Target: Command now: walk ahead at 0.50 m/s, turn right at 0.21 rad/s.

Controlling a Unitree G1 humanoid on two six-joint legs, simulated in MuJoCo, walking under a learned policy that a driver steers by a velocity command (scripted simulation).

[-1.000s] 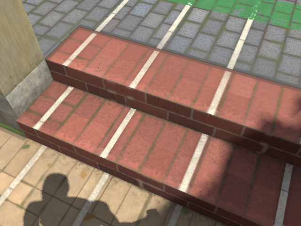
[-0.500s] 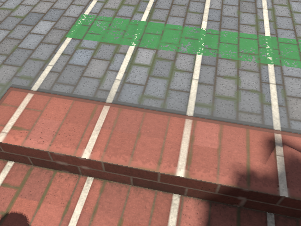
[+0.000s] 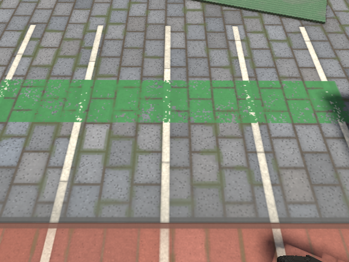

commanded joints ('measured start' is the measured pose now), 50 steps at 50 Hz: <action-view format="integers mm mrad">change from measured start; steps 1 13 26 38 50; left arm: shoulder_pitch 47 292 -2 -327 43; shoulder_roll -13 50 -31 52 99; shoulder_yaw -17 -32 -53 -43 6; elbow -17 -11 -429 -486 -313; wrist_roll -11 -51 24 -2 -10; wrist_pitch -42 -34 9 -14 -60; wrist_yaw -10 66 34 -20 9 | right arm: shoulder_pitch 74 -152 116 392 287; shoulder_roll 33 58 -83 -225 -148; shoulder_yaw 24 63 -45 -95 -53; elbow -29 -158 150 97 -26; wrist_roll -4 53 32 41 5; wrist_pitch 17 59 -41 -37 10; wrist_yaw -4 28 26 -14 38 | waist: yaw -40 -1 151 -60 -11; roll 60 -81 -91 104 -53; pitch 4 -131 71 -92 -83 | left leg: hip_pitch -163 168 323 1002 318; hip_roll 40 -80 -42 27 -48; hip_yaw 46 378 -133 -176 -8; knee -14 -558 -1540 -1531 -677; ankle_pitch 84 -173 25 807 -128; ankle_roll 1 93 125 50 -69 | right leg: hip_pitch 51 426 -347 -66 352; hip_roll -224 -296 -216 -109 -361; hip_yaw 330 4 160 13 340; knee -411 -646 792 -251 -570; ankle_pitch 146 1435 157 345 450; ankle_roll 37 41 81 114 -67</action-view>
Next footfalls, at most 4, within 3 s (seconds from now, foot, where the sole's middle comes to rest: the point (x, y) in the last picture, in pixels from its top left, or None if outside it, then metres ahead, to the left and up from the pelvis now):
0.34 left None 0.39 0.09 -0.58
0.84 right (167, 168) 0.75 0.04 -0.58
1.36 left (99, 133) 0.93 0.32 -0.58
1.86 right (126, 78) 1.25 0.24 -0.58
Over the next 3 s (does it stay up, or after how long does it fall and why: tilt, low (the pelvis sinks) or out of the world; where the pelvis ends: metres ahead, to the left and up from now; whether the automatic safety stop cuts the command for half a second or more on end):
stays up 1.17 0.31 0.20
